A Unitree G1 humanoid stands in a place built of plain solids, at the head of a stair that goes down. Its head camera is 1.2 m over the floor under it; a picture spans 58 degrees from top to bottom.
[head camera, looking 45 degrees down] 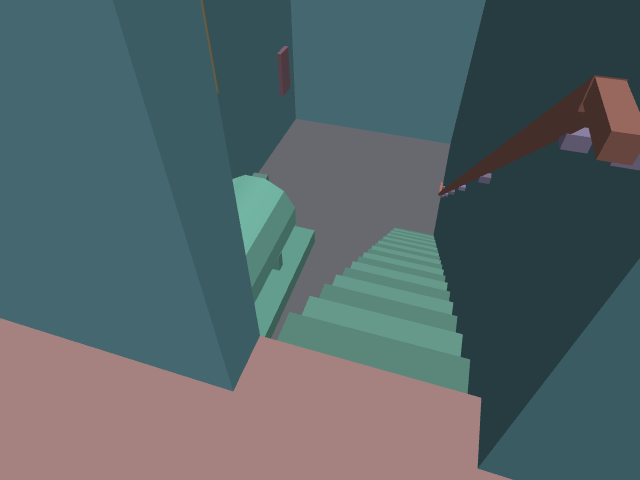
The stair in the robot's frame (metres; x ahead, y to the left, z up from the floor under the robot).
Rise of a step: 0.19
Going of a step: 0.24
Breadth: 0.69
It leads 17 degrees to the right of straight ahead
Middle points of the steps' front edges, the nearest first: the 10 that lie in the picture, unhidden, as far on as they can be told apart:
0.66 -0.14 0.00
0.89 -0.21 -0.19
1.12 -0.28 -0.39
1.35 -0.35 -0.58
1.58 -0.42 -0.77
1.81 -0.50 -0.97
2.04 -0.57 -1.16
2.27 -0.64 -1.35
2.50 -0.71 -1.55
2.72 -0.79 -1.74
